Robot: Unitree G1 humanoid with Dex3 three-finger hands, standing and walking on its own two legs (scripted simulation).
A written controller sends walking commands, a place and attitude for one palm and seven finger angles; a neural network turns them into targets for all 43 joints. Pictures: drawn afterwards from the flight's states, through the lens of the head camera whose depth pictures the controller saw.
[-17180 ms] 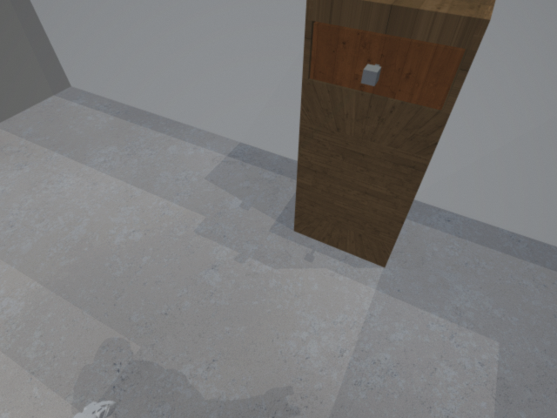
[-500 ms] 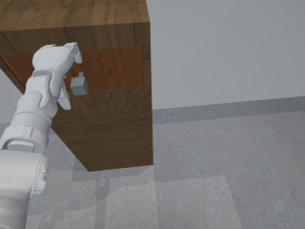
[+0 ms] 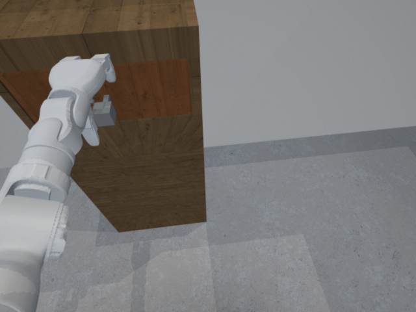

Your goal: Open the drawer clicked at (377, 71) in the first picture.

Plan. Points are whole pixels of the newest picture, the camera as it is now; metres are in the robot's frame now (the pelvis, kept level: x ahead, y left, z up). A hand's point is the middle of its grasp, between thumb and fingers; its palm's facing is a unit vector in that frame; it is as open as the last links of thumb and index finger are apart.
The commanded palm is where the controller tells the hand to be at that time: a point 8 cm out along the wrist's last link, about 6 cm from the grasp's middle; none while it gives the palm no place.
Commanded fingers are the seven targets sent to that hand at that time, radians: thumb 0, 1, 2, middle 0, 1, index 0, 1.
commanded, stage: re-aim the fingers above the handle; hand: left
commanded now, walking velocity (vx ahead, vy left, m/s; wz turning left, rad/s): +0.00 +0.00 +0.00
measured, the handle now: (105, 108) +0.54 +0.21 +0.08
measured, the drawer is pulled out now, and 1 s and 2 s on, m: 0.00 0.00 0.00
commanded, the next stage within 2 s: lower the fingers behind the handle in 1.28 s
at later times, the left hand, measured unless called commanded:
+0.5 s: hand (98, 96) +0.50 +0.20 +0.14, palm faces -0.02 +0.00 -1.00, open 13.7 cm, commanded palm +0.48 +0.20 +0.20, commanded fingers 0.00 -0.50 0.30 -0.30 -1.20 -0.30 -1.20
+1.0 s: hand (99, 95) +0.50 +0.19 +0.14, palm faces +0.00 -0.01 -1.00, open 13.5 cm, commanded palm +0.48 +0.21 +0.20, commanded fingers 0.00 -0.50 0.30 -0.30 -1.20 -0.30 -1.20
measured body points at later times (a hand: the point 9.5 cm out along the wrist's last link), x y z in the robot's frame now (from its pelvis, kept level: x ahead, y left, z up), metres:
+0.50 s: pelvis +0.00 +0.00 +0.00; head +0.05 -0.02 +0.45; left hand +0.49 +0.19 +0.20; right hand +0.03 -0.27 -0.14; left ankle +0.01 +0.13 -0.72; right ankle -0.04 -0.13 -0.72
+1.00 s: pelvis +0.00 +0.00 +0.00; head +0.05 -0.02 +0.45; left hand +0.50 +0.19 +0.20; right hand +0.05 -0.28 -0.13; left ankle +0.01 +0.13 -0.72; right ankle -0.04 -0.13 -0.72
